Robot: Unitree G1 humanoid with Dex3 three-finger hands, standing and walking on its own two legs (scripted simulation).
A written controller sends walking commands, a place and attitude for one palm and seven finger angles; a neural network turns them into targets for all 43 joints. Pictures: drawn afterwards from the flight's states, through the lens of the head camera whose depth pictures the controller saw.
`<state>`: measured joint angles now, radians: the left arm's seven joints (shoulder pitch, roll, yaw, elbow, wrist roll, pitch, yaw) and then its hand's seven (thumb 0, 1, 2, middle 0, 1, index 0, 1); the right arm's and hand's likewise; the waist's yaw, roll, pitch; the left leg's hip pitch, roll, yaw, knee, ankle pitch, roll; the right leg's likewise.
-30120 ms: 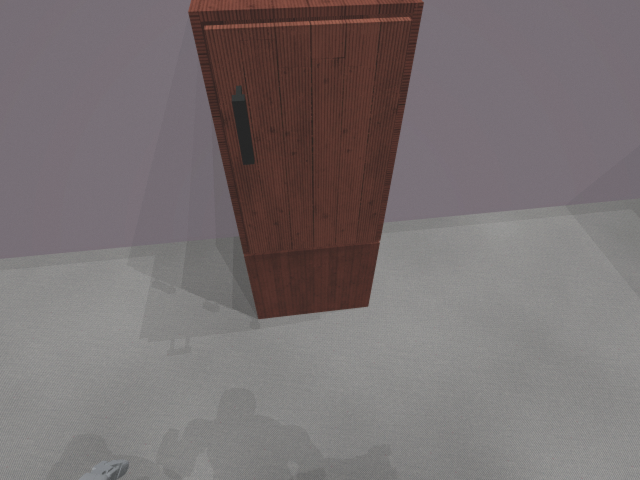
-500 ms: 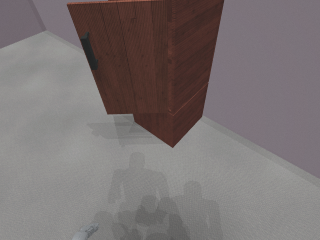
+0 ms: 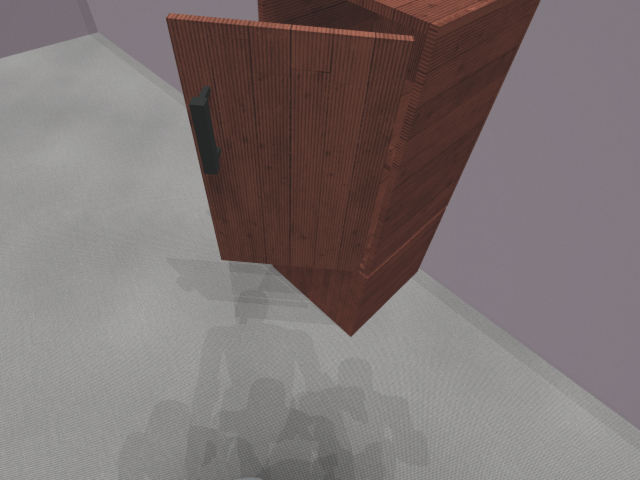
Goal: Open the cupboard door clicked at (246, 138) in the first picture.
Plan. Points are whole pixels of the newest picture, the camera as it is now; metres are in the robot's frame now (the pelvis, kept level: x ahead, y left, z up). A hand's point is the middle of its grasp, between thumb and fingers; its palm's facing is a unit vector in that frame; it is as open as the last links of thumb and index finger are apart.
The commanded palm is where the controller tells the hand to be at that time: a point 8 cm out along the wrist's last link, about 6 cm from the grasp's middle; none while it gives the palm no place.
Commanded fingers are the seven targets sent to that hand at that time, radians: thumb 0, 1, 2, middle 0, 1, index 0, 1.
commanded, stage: come to a stop and stand still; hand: left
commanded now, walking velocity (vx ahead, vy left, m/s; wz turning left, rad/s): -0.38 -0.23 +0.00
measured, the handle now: (208, 131) +0.62 +0.25 +0.06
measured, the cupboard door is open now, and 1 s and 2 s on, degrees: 41 41 41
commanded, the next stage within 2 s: look again from close up in 1.44 s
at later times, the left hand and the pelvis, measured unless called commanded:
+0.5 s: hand out of the picture +0.12 +0.16 -0.16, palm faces +0.02 -0.97 -0.25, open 7.4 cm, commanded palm none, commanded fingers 0.00 0.90 0.90 -0.20 -0.30 -0.20 -0.30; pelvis +0.05 -0.02 +0.01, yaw +0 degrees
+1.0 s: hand out of the picture +0.04 +0.22 -0.16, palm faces +0.03 -0.96 -0.28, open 7.4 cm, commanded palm none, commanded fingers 0.00 0.90 0.90 -0.20 -0.30 -0.20 -0.30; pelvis +0.01 +0.01 +0.00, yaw -1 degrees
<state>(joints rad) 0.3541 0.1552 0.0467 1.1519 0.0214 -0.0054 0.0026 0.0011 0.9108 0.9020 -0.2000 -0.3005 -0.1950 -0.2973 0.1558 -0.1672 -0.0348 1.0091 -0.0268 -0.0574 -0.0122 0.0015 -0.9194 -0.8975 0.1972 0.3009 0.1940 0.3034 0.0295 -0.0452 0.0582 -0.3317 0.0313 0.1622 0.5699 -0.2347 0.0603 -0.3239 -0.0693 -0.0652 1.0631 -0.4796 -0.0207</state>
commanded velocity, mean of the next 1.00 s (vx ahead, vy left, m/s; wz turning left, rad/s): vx -0.09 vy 0.01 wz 0.00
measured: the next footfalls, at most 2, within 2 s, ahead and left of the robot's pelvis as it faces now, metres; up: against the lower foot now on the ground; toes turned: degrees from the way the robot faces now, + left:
right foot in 0.28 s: +0.12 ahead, -0.11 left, +0.00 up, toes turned -6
left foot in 0.64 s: +0.06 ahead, +0.11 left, +0.00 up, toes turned +2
